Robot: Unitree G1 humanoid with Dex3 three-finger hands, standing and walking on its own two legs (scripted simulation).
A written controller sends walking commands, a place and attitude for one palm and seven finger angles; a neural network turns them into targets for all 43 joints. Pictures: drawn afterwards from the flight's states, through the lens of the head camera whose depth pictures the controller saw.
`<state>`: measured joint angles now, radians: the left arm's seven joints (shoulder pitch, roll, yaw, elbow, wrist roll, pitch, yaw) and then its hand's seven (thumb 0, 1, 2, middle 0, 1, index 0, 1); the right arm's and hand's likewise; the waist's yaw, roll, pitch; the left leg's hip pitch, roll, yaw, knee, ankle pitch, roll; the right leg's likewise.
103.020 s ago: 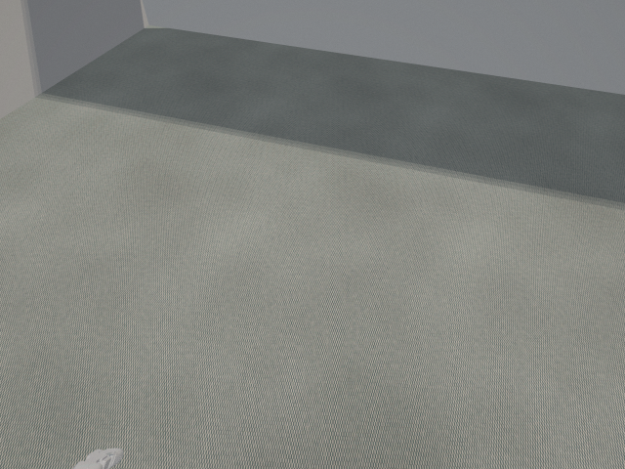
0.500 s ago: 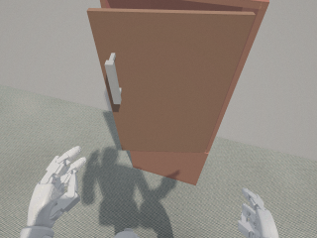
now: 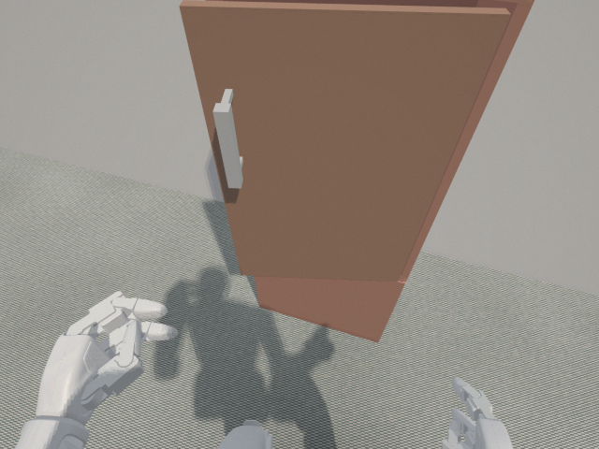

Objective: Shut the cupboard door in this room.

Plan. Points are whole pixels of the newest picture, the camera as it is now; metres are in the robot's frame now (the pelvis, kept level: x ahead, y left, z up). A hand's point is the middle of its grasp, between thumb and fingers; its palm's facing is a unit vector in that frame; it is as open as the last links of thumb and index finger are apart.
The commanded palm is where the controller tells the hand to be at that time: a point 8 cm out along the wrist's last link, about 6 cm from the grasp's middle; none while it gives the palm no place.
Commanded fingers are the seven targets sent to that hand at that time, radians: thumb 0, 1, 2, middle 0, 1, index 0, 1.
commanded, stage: raise the hand and make a fist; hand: left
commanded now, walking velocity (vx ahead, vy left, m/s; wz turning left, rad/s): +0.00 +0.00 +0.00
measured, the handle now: (231, 140) +0.50 +0.13 +0.14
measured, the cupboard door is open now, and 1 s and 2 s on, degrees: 15 15 15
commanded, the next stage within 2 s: bring the fist close to the handle in 1.14 s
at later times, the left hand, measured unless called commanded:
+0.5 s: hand (112, 337) +0.21 +0.21 +0.12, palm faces +0.02 -1.00 -0.05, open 3.1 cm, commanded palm +0.19 +0.26 +0.12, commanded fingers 0.00 0.90 0.90 -1.30 -1.50 -1.30 -1.50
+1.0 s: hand (128, 311) +0.23 +0.19 +0.14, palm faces +0.02 -1.00 -0.04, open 3.1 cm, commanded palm +0.20 +0.24 +0.15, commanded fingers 0.00 0.90 0.90 -1.30 -1.50 -1.30 -1.50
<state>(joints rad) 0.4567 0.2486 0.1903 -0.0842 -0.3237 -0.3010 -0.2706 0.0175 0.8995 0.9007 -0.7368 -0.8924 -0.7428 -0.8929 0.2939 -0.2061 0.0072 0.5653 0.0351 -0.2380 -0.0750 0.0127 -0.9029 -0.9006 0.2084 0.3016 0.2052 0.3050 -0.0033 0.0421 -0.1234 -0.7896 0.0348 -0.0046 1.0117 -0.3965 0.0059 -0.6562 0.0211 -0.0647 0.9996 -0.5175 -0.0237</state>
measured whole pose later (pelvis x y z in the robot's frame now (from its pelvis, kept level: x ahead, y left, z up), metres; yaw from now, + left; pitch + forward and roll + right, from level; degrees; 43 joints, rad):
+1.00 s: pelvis +0.01 +0.00 +0.04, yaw +1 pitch +2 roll -1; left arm 0.32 0.26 0.17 -0.13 -0.30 -0.11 -0.23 0.02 0.90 0.90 -1.30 -1.50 -1.30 -1.50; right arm 0.27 -0.26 0.05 0.57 0.05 -0.26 -0.07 0.01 -0.90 -0.90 0.21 0.30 0.20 0.30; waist 0.02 0.05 -0.06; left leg -0.48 0.02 0.00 0.75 -0.30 0.01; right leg -0.35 0.01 -0.06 0.73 -0.42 -0.02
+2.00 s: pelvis +0.01 +0.00 +0.04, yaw +0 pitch +3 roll +0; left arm -0.17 0.17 0.04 0.24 -0.18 -0.09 -0.04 0.02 0.90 0.90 -1.30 -1.50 -1.30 -1.50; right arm 0.24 -0.25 0.04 0.63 0.04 -0.14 -0.03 0.01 -0.91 -0.90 0.21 0.30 0.20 0.30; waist -0.01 0.05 -0.05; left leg -0.49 0.01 0.02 0.73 -0.30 0.01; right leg -0.37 0.01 -0.04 0.74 -0.42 -0.02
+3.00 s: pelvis +0.01 -0.01 +0.04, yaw -1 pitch +6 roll +0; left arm -0.58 0.20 0.11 0.76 -0.16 -0.23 -0.05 0.02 0.90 0.90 -1.30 -1.50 -1.30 -1.50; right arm 0.25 -0.25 0.02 0.65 0.04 -0.05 -0.02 0.01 -0.91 -0.90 0.21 0.30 0.20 0.30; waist -0.06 0.03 -0.06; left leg -0.56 0.03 0.02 0.74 -0.29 0.00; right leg -0.45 0.02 -0.04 0.75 -0.41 -0.03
